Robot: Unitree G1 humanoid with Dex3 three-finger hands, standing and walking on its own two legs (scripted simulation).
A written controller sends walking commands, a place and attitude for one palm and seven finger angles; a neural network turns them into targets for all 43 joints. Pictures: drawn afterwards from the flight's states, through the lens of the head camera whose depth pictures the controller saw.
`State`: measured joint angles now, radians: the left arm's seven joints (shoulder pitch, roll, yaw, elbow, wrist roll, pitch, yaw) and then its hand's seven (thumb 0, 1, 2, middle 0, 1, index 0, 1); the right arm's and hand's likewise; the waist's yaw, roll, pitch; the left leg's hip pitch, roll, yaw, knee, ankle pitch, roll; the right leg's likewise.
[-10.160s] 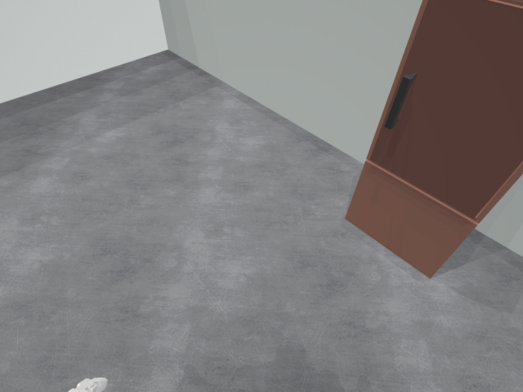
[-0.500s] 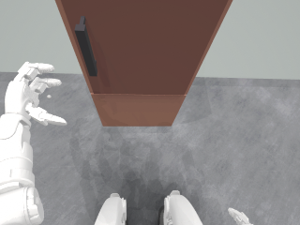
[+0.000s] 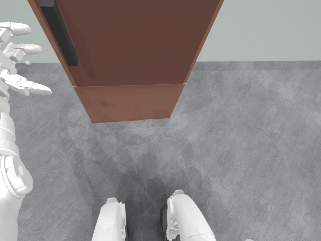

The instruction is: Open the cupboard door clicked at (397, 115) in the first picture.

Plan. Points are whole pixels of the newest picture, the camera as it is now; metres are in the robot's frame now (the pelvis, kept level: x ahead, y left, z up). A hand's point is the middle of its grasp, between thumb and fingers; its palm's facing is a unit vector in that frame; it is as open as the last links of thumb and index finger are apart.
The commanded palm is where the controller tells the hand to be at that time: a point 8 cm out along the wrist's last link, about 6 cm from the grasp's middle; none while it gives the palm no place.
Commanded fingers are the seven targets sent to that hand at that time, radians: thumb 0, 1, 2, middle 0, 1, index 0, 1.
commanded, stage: move the hooked fingers beside the handle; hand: left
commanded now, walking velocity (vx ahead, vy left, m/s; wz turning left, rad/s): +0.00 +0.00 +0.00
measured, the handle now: (63, 31) +0.60 +0.20 +0.05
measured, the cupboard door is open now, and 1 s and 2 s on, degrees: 0 0 0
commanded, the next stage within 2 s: slide the fingers in behind the handle in 0.98 s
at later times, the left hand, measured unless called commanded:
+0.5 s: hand (35, 54) +0.54 +0.25 +0.05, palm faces +0.03 -1.00 -0.03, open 14.0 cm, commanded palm +0.52 +0.28 +0.05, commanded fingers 0.00 -0.50 0.30 -0.30 -1.20 -0.30 -1.20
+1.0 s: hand (34, 54) +0.54 +0.25 +0.04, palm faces +0.04 -1.00 -0.03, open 14.0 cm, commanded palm +0.53 +0.28 +0.05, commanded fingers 0.00 -0.50 0.30 -0.30 -1.20 -0.30 -1.20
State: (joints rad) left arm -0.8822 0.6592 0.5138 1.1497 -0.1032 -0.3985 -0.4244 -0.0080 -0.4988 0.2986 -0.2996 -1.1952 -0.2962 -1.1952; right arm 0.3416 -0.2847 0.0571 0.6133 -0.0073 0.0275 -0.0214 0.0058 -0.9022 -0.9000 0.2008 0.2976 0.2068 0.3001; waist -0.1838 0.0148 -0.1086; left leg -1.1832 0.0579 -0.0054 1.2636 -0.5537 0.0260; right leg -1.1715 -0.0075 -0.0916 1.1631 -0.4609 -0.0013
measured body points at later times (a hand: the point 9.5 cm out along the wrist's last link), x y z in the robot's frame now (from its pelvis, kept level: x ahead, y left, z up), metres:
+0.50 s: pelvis +0.01 +0.00 +0.00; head +0.19 +0.03 +0.41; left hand +0.53 +0.30 +0.05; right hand +0.00 -0.26 -0.10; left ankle +0.01 +0.10 -0.63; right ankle +0.04 -0.13 -0.63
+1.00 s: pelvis +0.01 +0.00 +0.00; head +0.20 +0.04 +0.40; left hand +0.53 +0.31 +0.05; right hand +0.02 -0.26 -0.10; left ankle +0.01 +0.10 -0.63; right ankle +0.04 -0.13 -0.63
